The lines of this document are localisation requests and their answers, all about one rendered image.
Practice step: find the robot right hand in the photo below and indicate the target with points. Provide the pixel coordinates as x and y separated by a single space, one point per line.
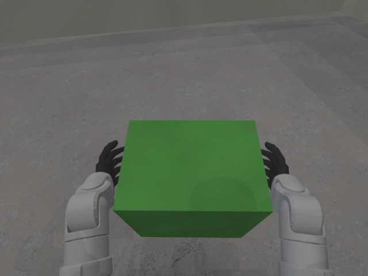
276 162

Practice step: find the robot right forearm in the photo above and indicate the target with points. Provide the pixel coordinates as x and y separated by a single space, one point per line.
302 225

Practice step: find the robot left hand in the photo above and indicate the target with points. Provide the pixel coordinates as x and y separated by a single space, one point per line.
107 162

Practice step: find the carton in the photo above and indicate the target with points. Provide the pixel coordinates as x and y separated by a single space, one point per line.
192 178

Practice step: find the robot left forearm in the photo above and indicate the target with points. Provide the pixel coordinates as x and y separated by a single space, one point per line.
86 251

